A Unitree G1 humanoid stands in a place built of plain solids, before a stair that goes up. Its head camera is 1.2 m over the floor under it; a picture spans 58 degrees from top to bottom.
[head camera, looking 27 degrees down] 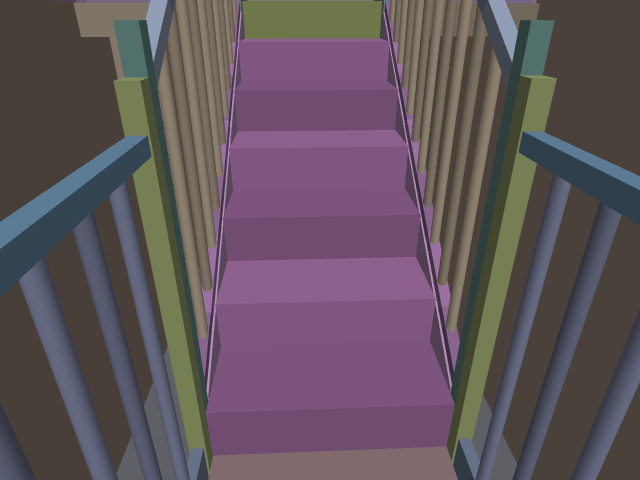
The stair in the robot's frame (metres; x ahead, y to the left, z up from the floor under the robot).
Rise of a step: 0.18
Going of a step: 0.28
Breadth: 0.73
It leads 2 degrees to the left of straight ahead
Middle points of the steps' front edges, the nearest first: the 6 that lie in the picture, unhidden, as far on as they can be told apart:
0.91 -0.03 0.19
1.19 -0.02 0.37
1.46 -0.01 0.55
1.74 0.00 0.74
2.02 0.01 0.92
2.30 0.03 1.10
